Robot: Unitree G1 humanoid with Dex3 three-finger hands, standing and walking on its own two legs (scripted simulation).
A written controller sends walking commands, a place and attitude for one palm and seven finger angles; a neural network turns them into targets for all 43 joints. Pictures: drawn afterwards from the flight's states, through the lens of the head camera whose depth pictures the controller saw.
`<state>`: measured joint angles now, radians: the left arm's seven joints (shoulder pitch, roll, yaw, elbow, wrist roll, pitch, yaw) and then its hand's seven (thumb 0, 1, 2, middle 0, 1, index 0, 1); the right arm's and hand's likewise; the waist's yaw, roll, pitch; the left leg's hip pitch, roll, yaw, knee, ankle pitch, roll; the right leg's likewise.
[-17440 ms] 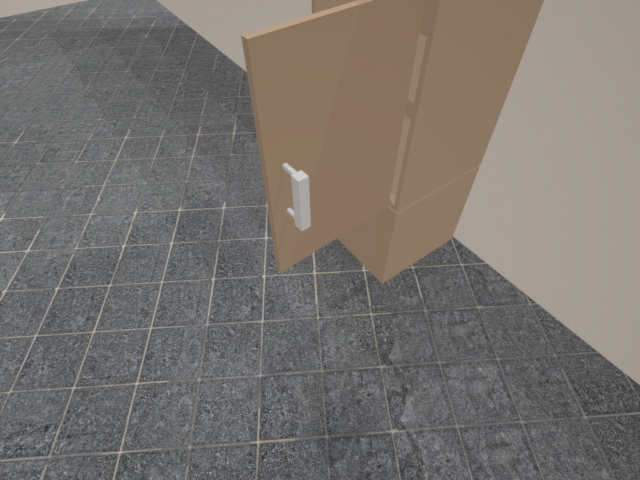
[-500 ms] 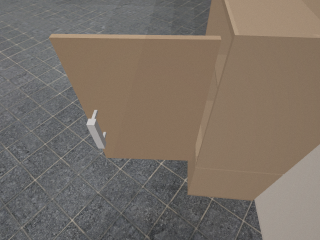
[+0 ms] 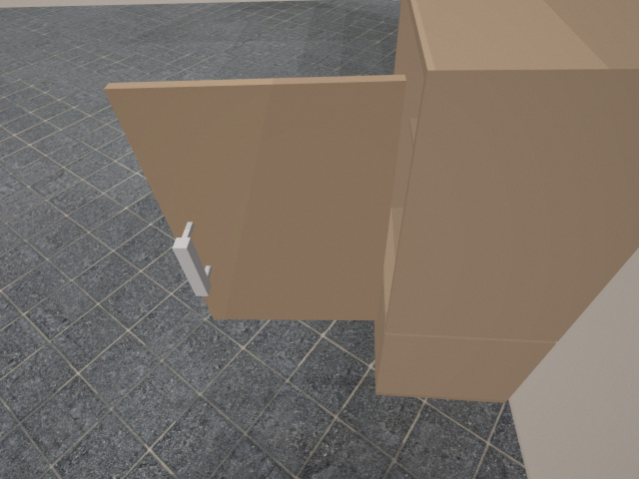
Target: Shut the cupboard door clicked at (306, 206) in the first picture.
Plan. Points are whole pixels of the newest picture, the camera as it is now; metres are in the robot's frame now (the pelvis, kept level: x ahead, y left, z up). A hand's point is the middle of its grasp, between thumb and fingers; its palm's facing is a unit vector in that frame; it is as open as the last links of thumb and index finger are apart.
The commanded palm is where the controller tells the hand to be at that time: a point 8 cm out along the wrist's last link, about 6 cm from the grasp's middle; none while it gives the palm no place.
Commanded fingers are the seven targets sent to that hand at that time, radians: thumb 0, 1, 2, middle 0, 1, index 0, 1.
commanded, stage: come to a stop and stand still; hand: left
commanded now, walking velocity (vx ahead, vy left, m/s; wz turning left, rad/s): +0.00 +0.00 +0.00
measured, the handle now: (196, 259) +0.50 +0.27 -0.08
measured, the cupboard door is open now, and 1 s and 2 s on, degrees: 93 93 93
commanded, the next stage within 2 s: look again from close up in 0.04 s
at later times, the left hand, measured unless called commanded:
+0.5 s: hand out of the picture +0.00 +0.15 -0.17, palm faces +0.03 -0.98 -0.19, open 7.3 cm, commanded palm none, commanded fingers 0.00 0.90 0.90 -0.20 -0.30 -0.20 -0.30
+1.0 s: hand out of the picture +0.02 +0.17 -0.17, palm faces +0.10 -0.97 -0.20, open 7.4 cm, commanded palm none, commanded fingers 0.00 0.90 0.90 -0.20 -0.30 -0.20 -0.30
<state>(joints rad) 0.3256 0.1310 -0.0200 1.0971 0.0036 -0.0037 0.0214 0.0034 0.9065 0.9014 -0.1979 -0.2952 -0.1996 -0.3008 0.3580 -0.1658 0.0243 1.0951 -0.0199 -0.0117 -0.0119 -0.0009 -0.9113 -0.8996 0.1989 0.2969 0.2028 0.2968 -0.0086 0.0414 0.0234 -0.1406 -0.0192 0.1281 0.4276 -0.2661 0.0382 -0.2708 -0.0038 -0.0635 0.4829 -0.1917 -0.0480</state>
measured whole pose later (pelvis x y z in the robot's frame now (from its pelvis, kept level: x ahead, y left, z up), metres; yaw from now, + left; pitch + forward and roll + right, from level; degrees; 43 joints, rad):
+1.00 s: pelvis +0.03 +0.00 +0.00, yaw +2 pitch +0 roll +0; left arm 0.31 0.14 0.02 1.08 0.01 -0.01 0.04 0.00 0.91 0.90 -0.20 -0.30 -0.20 -0.30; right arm 0.34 -0.16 0.00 1.12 -0.02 0.01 -0.02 0.00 -0.91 -0.90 0.20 0.30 0.20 0.30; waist 0.02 0.02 0.03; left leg -0.15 0.00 0.08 0.48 -0.33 0.03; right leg -0.24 0.01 -0.10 0.48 -0.24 -0.05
